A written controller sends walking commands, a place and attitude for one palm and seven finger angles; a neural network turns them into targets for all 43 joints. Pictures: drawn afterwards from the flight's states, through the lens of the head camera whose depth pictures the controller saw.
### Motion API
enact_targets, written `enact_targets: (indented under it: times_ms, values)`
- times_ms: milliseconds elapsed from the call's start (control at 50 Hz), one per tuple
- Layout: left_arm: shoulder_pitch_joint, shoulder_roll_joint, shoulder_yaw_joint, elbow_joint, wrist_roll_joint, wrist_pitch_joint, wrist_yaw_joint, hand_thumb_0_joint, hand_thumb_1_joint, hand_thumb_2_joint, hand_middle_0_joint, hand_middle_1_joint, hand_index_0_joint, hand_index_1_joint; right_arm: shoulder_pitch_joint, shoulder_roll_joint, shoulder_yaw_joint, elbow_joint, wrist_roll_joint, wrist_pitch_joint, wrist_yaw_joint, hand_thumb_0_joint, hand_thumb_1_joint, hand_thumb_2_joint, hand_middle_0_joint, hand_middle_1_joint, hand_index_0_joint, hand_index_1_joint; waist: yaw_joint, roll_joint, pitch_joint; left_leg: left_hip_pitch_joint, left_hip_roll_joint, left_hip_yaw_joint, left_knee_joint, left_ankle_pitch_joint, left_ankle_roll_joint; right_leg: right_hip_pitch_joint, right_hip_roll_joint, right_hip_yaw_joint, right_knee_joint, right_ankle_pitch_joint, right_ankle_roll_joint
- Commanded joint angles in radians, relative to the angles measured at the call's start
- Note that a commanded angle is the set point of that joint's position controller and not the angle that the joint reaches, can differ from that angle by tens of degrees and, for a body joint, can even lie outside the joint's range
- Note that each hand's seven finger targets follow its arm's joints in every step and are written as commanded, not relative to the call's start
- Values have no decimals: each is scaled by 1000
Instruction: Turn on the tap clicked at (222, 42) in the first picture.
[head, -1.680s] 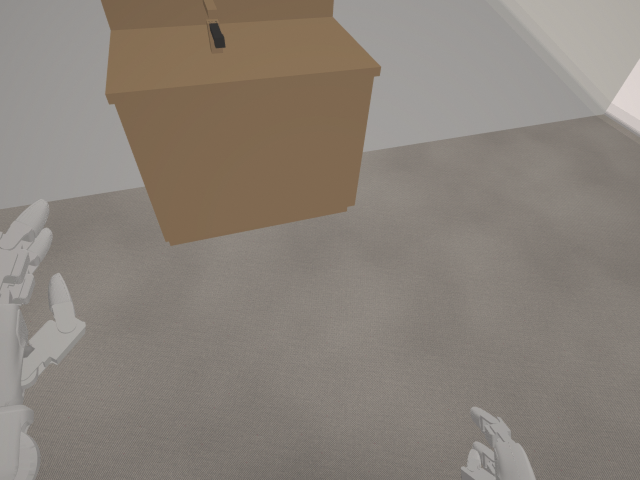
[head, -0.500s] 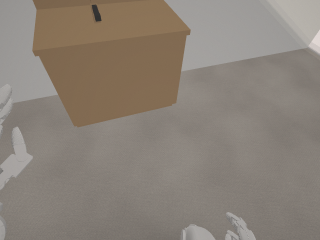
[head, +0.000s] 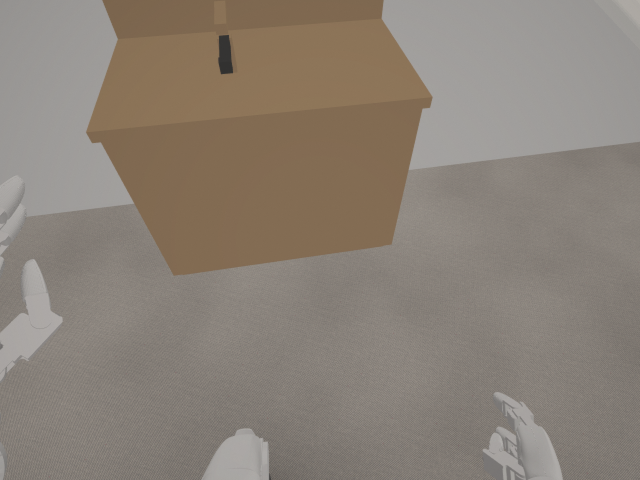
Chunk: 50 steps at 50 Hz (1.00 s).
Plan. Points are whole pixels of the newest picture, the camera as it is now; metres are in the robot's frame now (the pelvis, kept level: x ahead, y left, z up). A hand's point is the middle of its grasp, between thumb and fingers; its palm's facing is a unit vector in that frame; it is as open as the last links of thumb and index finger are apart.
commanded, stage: walk to a spot facing it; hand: left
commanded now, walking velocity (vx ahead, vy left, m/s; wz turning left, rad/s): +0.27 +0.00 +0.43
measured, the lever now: (225, 65) +0.94 +0.27 +0.03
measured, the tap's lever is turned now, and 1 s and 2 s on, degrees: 0 0 0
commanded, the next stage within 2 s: turn to face it in 0.06 s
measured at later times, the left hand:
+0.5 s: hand (97, 199) +0.34 +0.24 +0.20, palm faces +0.45 -0.77 -0.45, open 7.4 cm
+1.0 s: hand (177, 184) +0.37 +0.18 +0.19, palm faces +0.35 -0.84 -0.42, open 7.4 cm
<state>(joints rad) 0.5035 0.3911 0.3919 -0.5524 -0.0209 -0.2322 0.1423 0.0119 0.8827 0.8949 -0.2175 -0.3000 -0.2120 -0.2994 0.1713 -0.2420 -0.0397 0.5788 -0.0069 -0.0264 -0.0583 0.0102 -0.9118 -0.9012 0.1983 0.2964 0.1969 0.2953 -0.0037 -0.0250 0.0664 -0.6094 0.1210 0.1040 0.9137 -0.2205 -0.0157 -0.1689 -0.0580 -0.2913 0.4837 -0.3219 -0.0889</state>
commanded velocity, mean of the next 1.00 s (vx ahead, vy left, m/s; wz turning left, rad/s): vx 0.07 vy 0.01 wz -0.15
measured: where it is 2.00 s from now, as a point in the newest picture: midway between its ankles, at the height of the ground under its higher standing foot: (351, 447)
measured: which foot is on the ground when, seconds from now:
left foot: up 0.00-0.18, down 0.20-0.60, up 0.62-0.96, down 0.98-1.00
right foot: down 0.00-0.18, up 0.20-0.56, down 0.58-1.00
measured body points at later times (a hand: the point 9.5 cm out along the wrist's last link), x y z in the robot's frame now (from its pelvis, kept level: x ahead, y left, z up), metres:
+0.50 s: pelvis +0.14 +0.00 +0.00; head +0.17 +0.00 +0.45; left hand +0.31 +0.28 +0.22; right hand +0.32 -0.19 -0.09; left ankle +0.15 +0.12 -0.74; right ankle +0.21 -0.14 -0.71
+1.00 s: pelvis +0.15 -0.05 -0.01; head +0.15 -0.04 +0.44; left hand +0.35 +0.22 +0.21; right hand +0.28 -0.32 -0.08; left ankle +0.15 +0.07 -0.74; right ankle +0.21 -0.13 -0.74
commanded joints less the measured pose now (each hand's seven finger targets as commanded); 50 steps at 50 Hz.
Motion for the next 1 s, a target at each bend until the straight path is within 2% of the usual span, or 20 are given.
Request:
enact_targets:
  times_ms: [0, 80, 140, 160, 180, 200, 260, 340, 460, 520, 540, 560, 580, 600, 620, 680, 720, 840, 920, 980]
  values:
    - [-47, 143, 104, -155, -11, -26, 41, 0, 900, 900, -200, -300, -200, -300, -42, -40, -5, -162, 6, -42, -12, 0, -900, -900, 200, 300, 200, 300, 25, -105, -118, 13, -32, 75, -174, -5, 10, 181, -273, 193, -139, 529, -17]
    - [-142, 144, 72, -172, 2, -16, 57, 0, 900, 900, -200, -300, -200, -300, -32, -35, -2, -172, 5, -52, -23, 0, -900, -900, 200, 300, 200, 300, 33, -135, -112, 148, -82, 137, -275, -23, 29, 163, -277, 149, -37, 663, -18]
    - [-222, 166, 60, -204, 0, -27, 65, 0, 900, 900, -200, -300, -200, -300, -2, -43, -5, -167, 2, -61, -37, 0, -900, -900, 200, 300, 200, 300, -34, -25, -233, 537, -116, 115, -442, 136, 72, 7, -214, 68, 382, 697, 61]
    - [-219, 170, 77, -224, -7, -41, 63, 0, 900, 900, -200, -300, -200, -300, -19, -61, -4, -171, -2, -63, -33, 0, -900, -900, 200, 300, 200, 300, -22, 163, -300, 717, 72, -181, -478, 386, 170, -159, -93, 73, 607, 299, 108]
    - [-228, 176, 84, -256, -12, -55, 61, 0, 900, 900, -200, -300, -200, -300, -14, -55, 6, -179, 4, -70, -19, 0, -900, -900, 200, 300, 200, 300, 3, 305, -319, 855, 311, -525, -478, 746, 301, -398, 11, 188, 797, -296, 109]
    - [-242, 221, 89, -218, -1, -60, 56, 0, 900, 900, -200, -300, -200, -300, -14, -50, 17, -169, 3, -77, -5, 0, -900, -900, 200, 300, 200, 300, -9, 198, -255, 805, 330, -578, -504, 729, 313, -456, 25, 290, 886, -324, 86]
    - [-171, 217, 136, -274, -10, -49, 38, 0, 900, 900, -200, -300, -200, -300, -61, -68, -10, -136, 11, -61, 9, 0, -900, -900, 200, 300, 200, 300, -2, 192, -187, 571, 280, -346, -541, 449, 267, -456, -45, 323, 828, -203, 100]
    - [-3, 161, 143, -324, -23, -63, 24, 0, 900, 900, -200, -300, -200, -300, -43, -59, -6, -132, 1, -89, 33, 0, -900, -900, 200, 300, 200, 300, 14, 278, -184, 394, 171, -68, -573, 378, 155, -279, -29, 223, 515, -8, 117]
    - [-81, 94, 83, -97, -14, -37, 20, 0, 900, 900, -200, -300, -200, -300, 2, -68, -9, -118, 14, -124, 11, 0, -900, -900, 200, 300, 200, 300, -8, 243, -147, 417, 188, 16, -540, 346, 100, -175, 34, 142, 216, 52, 137]
    - [-167, 85, 46, -48, -5, -21, 18, 0, 900, 900, -200, -300, -200, -300, -18, -65, -5, -122, 23, -124, -1, 0, -900, -900, 200, 300, 200, 300, 4, 184, -135, 396, 169, 32, -423, 154, 60, -77, 46, 128, 47, 98, 139]
    - [-193, 97, 45, -39, 3, -22, 18, 0, 900, 900, -200, -300, -200, -300, -22, -60, -2, -122, 23, -124, -2, 0, -900, -900, 200, 300, 200, 300, 6, 123, -136, 379, 138, 46, -331, 86, 42, -35, 21, 162, -34, 200, 130]
    - [-229, 125, 44, -57, 15, -26, 20, 0, 900, 900, -200, -300, -200, -300, -15, -40, 1, -124, 23, -121, -2, 0, -900, -900, 200, 300, 200, 300, -9, -48, -170, 338, 60, 74, -162, -4, 16, 8, -86, 310, -71, 478, 85]
    - [-244, 152, 47, -70, 21, -23, 23, 0, 900, 900, -200, -300, -200, -300, -39, -27, 11, -140, 17, -123, -4, 0, -900, -900, 200, 300, 200, 300, -5, -212, -184, 159, -59, 48, 1, -310, -19, 94, -240, 557, -79, 806, -1]
    - [-265, 157, 56, -80, 24, -19, 26, 0, 900, 900, -200, -300, -200, -300, -76, -25, 21, -140, 13, -127, -5, 0, -900, -900, 200, 300, 200, 300, 12, -183, -178, 125, -69, -40, 122, -397, -19, 70, -311, 601, -91, 915, -48]
    - [-253, 161, 59, -101, 11, -15, 25, 0, 900, 900, -200, -300, -200, -300, -55, -50, -4, -124, 18, -123, -2, 0, -900, -900, 200, 300, 200, 300, 9, -270, -226, 142, -69, -80, 205, -360, -22, 86, -290, 605, -105, 815, -17]
    - [-115, 193, 131, -198, 2, -38, 41, 0, 900, 900, -200, -300, -200, -300, -81, -34, 9, -124, 15, -95, 0, 0, -900, -900, 200, 300, 200, 300, 7, -103, -261, 109, -58, -112, 238, -248, -32, 109, -250, 512, -61, 709, -65]
    - [-30, 202, 166, -237, -6, -54, 44, 0, 900, 900, -200, -300, -200, -300, -95, -27, 13, -133, 11, -74, 3, 0, -900, -900, 200, 300, 200, 300, 7, -26, -281, 154, -66, -92, 119, -225, -28, 84, -220, 462, -73, 633, -60]
    - [55, 168, 176, -177, -29, -56, 46, 0, 900, 900, -200, -300, -200, -300, -64, -47, 2, -158, 11, -62, 4, 0, -900, -900, 200, 300, 200, 300, 20, -68, -267, 228, -81, -63, -188, -205, -16, 51, -200, 526, -147, 376, -72]
    - [-4, 134, 106, -117, -19, -44, 41, 0, 900, 900, -200, -300, -200, -300, -23, -68, 0, -149, 19, -54, -4, 0, -900, -900, 200, 300, 200, 300, -8, -21, -253, 417, -80, -39, -489, -121, 18, -36, -122, 485, -150, 6, 2]
    - [-86, 112, 55, -112, -3, -48, 33, 0, 900, 900, -200, -300, -200, -300, -33, -112, -7, -162, 21, -59, -18, 0, -900, -900, 200, 300, 200, 300, 2, 222, -114, 416, 156, -355, -687, -393, 154, -247, 63, 350, 74, -177, 74]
